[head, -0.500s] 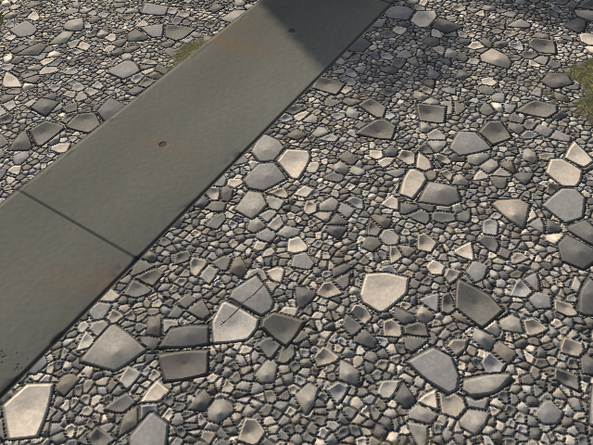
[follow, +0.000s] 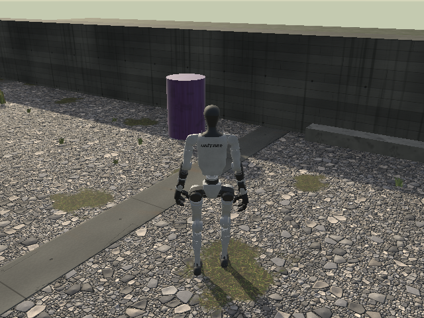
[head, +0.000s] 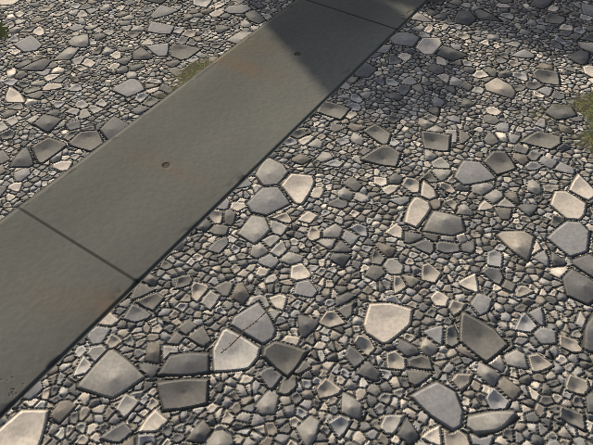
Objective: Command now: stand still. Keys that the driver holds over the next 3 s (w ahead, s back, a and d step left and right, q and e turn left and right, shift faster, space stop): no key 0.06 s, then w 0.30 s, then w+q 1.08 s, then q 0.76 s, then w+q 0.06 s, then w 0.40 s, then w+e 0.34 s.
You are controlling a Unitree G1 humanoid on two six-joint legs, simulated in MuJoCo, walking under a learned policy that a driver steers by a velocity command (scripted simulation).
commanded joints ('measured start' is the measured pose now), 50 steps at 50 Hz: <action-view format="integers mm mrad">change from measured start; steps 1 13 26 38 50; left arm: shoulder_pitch -16 -125 178 229 90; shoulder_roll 82 68 92 176 171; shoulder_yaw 10 14 9 27 45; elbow -35 -80 15 -1 -208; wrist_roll -4 -34 13 -2 -8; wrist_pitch -13 -97 -102 -74 -117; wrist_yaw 0 -42 -35 3 -16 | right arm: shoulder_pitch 72 154 -52 -389 -153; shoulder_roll -100 -170 -89 -88 -185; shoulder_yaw -15 -51 -56 -30 -66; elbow -17 -22 -134 -340 -337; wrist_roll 1 30 46 35 14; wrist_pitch -6 -59 -46 -43 -59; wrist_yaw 1 13 44 105 76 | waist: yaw -7 -22 20 37 50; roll -6 146 -50 -56 -15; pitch -33 130 37 76 -60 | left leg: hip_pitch -102 140 -574 -475 -22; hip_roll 51 348 107 22 164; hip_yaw -49 -397 -121 83 -387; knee -111 -225 620 125 -301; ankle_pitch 83 4 157 298 295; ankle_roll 29 229 71 112 307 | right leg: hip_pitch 142 -304 323 437 -274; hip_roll -59 -44 -249 -278 -164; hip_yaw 76 -9 106 -169 126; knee -42 235 -314 -242 715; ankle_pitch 87 -254 226 715 -155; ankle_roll -48 -76 -120 -66 32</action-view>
